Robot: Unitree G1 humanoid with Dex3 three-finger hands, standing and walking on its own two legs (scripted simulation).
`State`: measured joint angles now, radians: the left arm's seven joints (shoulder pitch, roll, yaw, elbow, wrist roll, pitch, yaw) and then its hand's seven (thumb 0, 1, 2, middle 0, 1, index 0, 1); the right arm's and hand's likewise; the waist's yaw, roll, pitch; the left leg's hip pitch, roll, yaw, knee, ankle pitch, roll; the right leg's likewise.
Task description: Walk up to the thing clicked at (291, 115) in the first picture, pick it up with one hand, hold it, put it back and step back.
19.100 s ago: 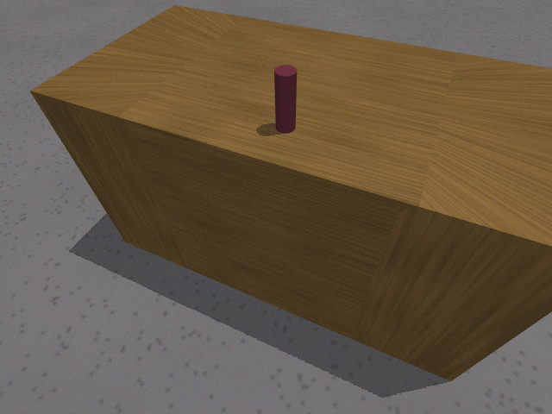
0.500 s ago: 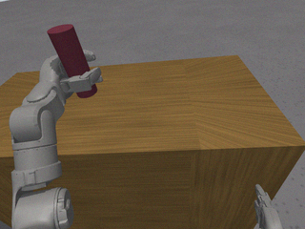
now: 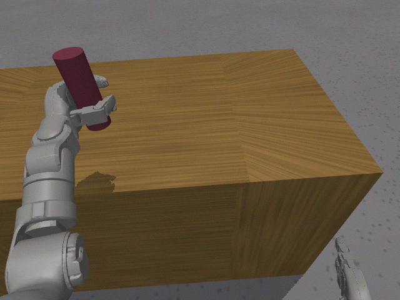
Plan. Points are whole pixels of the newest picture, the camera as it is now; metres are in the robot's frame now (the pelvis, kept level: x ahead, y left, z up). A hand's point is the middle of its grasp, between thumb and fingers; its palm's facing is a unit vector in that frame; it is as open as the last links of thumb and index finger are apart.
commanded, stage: crouch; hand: left
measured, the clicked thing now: (85, 92) +0.44 +0.21 +0.24
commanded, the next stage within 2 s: lower in 0.84 s
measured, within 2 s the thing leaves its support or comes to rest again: neither
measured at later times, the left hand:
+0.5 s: hand (102, 109) +0.47 +0.20 +0.17, palm faces +0.17 -0.98 +0.00, open 6.2 cm
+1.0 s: hand (107, 115) +0.49 +0.21 +0.14, palm faces +0.16 -0.99 -0.01, open 6.2 cm
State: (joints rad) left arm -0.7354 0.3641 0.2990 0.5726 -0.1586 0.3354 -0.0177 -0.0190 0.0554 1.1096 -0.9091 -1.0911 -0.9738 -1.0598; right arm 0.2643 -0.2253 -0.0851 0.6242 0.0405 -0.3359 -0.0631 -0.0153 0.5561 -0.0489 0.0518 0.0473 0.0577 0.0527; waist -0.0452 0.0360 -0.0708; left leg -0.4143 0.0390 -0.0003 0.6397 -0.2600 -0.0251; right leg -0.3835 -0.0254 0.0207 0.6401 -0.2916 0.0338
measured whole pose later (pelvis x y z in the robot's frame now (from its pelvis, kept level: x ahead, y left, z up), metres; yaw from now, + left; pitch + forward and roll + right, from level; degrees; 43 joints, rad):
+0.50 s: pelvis +0.02 +0.00 +0.00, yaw +0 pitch +5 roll -1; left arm -0.75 0.39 0.32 0.81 -0.14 0.05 -0.06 -0.02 0.05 1.12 -0.91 -1.09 -0.98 -1.06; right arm 0.27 -0.21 -0.05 0.57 0.03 -0.24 -0.04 -0.01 0.54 -0.05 0.05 0.05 0.06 0.05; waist -0.07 0.02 -0.07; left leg -0.45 0.05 0.01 0.64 -0.28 -0.02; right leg -0.41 -0.02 0.02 0.61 -0.30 0.04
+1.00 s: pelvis +0.03 +0.00 -0.01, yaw -1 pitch +9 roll -1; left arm -0.76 0.42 0.34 0.90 -0.13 -0.06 -0.09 -0.02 0.05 1.12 -0.91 -1.10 -0.97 -1.06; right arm 0.27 -0.21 -0.05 0.49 0.03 -0.15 -0.04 -0.01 0.53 -0.06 0.05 0.05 0.06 0.05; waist -0.09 0.02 -0.09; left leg -0.53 0.05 0.00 0.70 -0.32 -0.02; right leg -0.48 -0.01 0.02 0.67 -0.34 0.03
